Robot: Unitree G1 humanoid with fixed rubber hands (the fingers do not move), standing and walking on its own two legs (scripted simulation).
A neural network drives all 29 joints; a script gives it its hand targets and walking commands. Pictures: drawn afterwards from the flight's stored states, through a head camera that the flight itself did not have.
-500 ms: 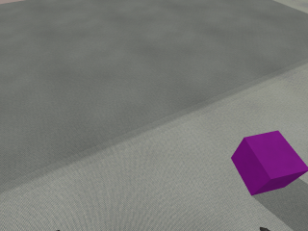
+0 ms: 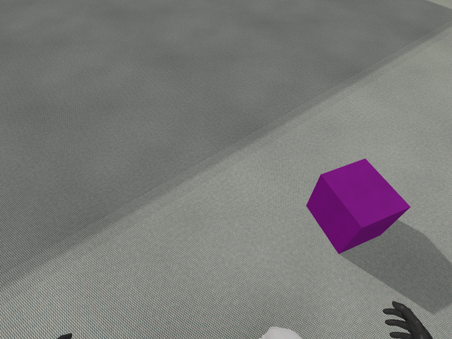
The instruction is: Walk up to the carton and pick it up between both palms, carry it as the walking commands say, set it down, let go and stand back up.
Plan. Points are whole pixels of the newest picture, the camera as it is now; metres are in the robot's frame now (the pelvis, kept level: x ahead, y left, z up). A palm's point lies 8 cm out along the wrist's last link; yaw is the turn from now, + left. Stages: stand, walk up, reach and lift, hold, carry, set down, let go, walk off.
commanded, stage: walk up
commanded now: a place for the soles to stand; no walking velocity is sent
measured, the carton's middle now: (351, 206) +0.73 -0.54 -0.63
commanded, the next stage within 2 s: none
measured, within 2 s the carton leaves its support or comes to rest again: neither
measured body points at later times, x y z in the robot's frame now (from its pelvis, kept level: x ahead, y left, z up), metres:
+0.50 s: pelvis +0.10 -0.06 -0.01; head +0.13 -0.05 +0.44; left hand +0.33 +0.20 -0.12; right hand -0.01 -0.39 -0.08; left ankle +0.10 +0.07 -0.73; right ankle +0.09 -0.21 -0.70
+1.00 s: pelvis +0.20 -0.17 -0.03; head +0.20 -0.17 +0.42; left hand +0.49 +0.01 -0.11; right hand +0.02 -0.45 -0.12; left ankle +0.27 -0.03 -0.73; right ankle +0.19 -0.30 -0.72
